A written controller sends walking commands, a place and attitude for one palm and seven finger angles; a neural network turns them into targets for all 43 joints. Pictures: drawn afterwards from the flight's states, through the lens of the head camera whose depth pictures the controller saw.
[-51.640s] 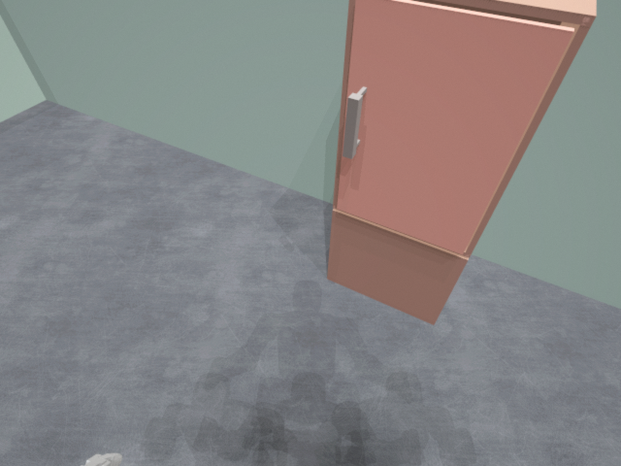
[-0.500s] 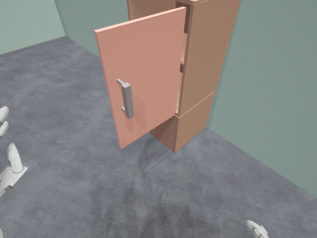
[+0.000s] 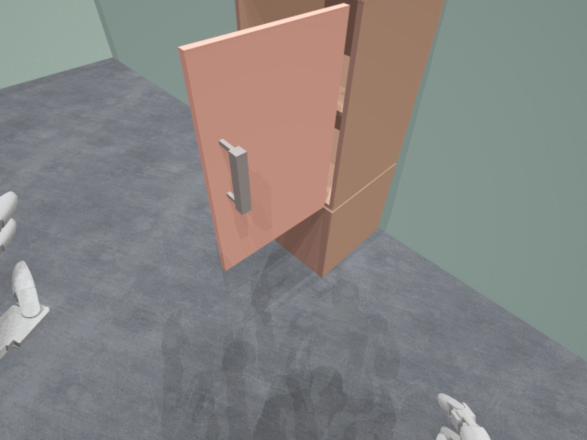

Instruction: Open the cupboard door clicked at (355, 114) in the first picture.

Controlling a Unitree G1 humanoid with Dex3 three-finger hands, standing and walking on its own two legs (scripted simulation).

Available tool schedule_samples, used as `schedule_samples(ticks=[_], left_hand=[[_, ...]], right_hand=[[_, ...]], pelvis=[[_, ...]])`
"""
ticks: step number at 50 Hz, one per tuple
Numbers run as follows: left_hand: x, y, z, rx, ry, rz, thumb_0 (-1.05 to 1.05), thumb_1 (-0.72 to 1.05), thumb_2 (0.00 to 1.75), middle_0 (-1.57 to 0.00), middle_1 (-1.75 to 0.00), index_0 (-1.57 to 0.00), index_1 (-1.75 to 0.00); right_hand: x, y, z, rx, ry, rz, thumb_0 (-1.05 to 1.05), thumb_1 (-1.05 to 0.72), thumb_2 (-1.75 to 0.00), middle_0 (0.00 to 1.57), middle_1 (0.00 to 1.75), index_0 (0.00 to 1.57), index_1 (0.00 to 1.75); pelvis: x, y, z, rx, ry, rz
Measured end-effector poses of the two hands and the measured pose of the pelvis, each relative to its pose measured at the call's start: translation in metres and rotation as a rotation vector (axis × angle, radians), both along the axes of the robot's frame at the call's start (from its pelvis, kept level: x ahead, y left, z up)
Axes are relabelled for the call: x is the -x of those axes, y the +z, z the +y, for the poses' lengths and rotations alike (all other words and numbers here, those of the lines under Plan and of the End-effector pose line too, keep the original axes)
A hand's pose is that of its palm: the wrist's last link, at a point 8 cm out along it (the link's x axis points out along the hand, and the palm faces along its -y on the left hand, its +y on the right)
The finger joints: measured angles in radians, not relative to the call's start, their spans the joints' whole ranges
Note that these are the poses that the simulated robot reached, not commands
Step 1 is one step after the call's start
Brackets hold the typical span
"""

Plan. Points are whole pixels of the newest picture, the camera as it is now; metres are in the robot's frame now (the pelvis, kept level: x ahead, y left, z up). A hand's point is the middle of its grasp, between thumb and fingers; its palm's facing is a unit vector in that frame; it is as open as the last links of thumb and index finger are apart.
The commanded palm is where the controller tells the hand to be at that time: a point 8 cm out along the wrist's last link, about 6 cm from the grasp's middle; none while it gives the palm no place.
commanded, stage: stop stepping back and stand still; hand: left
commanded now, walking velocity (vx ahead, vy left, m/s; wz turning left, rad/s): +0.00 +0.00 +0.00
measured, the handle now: (234, 177) +0.62 +0.16 -0.01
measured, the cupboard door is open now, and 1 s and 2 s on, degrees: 87 87 87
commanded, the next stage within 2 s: let the arm hang, fingers relaxed in 0.22 s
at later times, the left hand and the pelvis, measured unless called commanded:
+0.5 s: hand (114, 420) +0.17 +0.26 -0.08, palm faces +0.07 -0.92 -0.39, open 7.4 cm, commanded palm none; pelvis +0.00 +0.02 +0.00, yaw +2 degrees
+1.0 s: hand out of the picture -0.01 +0.24 -0.15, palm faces +0.04 -0.95 -0.30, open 7.3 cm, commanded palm none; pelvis +0.00 +0.01 +0.01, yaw +2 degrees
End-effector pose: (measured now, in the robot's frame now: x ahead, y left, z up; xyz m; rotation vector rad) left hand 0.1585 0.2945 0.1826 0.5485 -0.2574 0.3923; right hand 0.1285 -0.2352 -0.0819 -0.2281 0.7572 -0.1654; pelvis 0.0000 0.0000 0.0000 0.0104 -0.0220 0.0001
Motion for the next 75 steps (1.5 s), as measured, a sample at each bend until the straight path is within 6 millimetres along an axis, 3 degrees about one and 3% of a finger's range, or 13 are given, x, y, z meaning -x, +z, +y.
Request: schedule_samples(ticks=[16,17,19,23,27,31,38,44,48,53,64,69,75], left_hand=[[-0.012,-0.001,0.010,-0.016,-0.018,0.068,0.02,0.89,0.89,-0.21,-0.30,-0.21,-0.31],[-0.015,-0.008,0.012,-0.020,-0.028,0.094,0.01,0.89,0.89,-0.21,-0.30,-0.21,-0.31],[-0.024,-0.050,0.019,0.032,-0.024,0.261,0.01,0.90,0.89,-0.21,-0.30,-0.20,-0.30],[-0.015,-0.174,0.022,0.253,0.071,0.738,0.00,0.90,0.89,-0.20,-0.30,-0.20,-0.30],[0.041,-0.270,-0.012,0.427,0.096,1.160,0.01,0.91,0.89,-0.20,-0.30,-0.19,-0.30],[0.109,-0.316,-0.052,0.565,0.099,1.440,0.01,0.92,0.89,-0.20,-0.30,-0.20,-0.30],[0.184,-0.319,-0.041,0.628,0.269,1.614,0.01,0.96,0.89,-0.21,-0.30,-0.20,-0.30],[0.201,-0.308,-0.023,0.594,0.358,1.650,0.01,0.93,0.89,-0.21,-0.30,-0.20,-0.30],[0.187,-0.302,-0.015,0.566,0.369,1.617,0.01,0.92,0.89,-0.20,-0.30,-0.20,-0.30],[0.153,-0.298,-0.013,0.538,0.337,1.539,0.01,0.92,0.89,-0.20,-0.30,-0.20,-0.30],[0.078,-0.291,-0.024,0.508,0.226,1.386,0.00,0.91,0.89,-0.20,-0.30,-0.20,-0.30],[0.063,-0.288,-0.027,0.499,0.208,1.365,0.00,0.91,0.89,-0.20,-0.30,-0.20,-0.30],[0.060,-0.287,-0.024,0.486,0.222,1.377,0.01,0.91,0.89,-0.20,-0.30,-0.20,-0.30]], right_hand=[[-0.037,0.018,0.012,-0.002,0.013,-0.066,0.01,-0.91,-0.90,0.21,0.30,0.20,0.30],[-0.039,0.016,0.012,-0.009,0.030,-0.068,0.01,-0.91,-0.90,0.21,0.30,0.20,0.30],[-0.040,0.002,0.009,-0.023,0.069,-0.021,0.01,-0.91,-0.90,0.20,0.30,0.20,0.30],[-0.026,-0.022,0.002,-0.025,0.074,0.111,0.01,-0.91,-0.90,0.21,0.30,0.20,0.30],[0.010,-0.031,-0.005,-0.010,0.037,0.242,0.01,-0.91,-0.90,0.20,0.30,0.20,0.30],[0.058,-0.035,-0.010,0.010,-0.006,0.412,0.01,-0.91,-0.90,0.20,0.30,0.20,0.30],[0.128,-0.040,-0.005,-0.001,-0.049,0.671,0.01,-0.91,-0.90,0.20,0.30,0.20,0.30],[0.150,-0.048,0.007,-0.051,-0.067,0.735,0.01,-0.91,-0.90,0.20,0.30,0.20,0.30],[0.146,-0.053,0.014,-0.080,-0.064,0.723,0.01,-0.91,-0.90,0.20,0.30,0.20,0.30],[0.129,-0.058,0.016,-0.097,-0.055,0.675,0.00,-0.91,-0.90,0.20,0.30,0.20,0.30],[0.078,-0.051,-0.008,-0.056,-0.045,0.552,0.00,-0.91,-0.90,0.20,0.30,0.20,0.30],[0.062,-0.045,-0.023,-0.026,-0.047,0.525,0.00,-0.91,-0.90,0.20,0.30,0.20,0.30],[0.053,-0.040,-0.038,0.003,-0.048,0.523,0.00,-0.91,-0.90,0.20,0.30,0.20,0.30]], pelvis=[[-0.008,0.007,0.011,0.006,-0.008,0.018],[-0.007,0.006,0.012,0.010,0.004,0.026],[-0.004,0.003,0.016,0.011,0.024,0.038],[0.001,-0.002,0.020,0.003,0.033,0.037],[0.004,-0.002,0.018,-0.004,0.025,0.017],[0.005,0.003,0.016,0.001,0.020,0.006],[0.003,0.010,0.013,0.012,0.033,0.007],[0.001,0.012,0.013,0.009,0.033,0.003],[0.000,0.012,0.013,0.006,0.031,0.002],[-0.003,0.012,0.012,0.002,0.029,-0.001],[-0.012,0.014,0.007,-0.001,0.027,-0.008],[-0.016,0.015,0.003,0.000,0.027,-0.009],[-0.021,0.016,-0.001,0.002,0.026,-0.007]])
